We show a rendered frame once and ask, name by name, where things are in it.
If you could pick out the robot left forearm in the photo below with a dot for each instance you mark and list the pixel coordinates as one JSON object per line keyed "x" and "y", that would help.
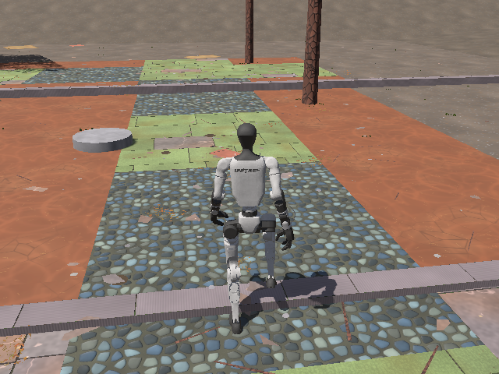
{"x": 215, "y": 205}

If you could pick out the robot left hand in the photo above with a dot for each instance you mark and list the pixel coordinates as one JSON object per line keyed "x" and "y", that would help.
{"x": 220, "y": 214}

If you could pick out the robot left upper arm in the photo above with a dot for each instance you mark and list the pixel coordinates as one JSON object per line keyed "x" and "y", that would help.
{"x": 220, "y": 177}

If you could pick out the robot torso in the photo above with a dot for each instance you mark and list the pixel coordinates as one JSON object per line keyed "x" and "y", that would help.
{"x": 248, "y": 188}

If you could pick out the robot right forearm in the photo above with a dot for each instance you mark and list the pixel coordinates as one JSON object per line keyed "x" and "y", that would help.
{"x": 283, "y": 212}

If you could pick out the robot right upper arm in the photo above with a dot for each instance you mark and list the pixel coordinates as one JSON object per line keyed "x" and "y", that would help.
{"x": 275, "y": 177}

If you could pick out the right robot foot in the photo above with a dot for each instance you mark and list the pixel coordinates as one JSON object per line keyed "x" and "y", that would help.
{"x": 271, "y": 283}

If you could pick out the robot right hand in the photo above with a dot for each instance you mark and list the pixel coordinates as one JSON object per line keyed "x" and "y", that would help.
{"x": 289, "y": 237}

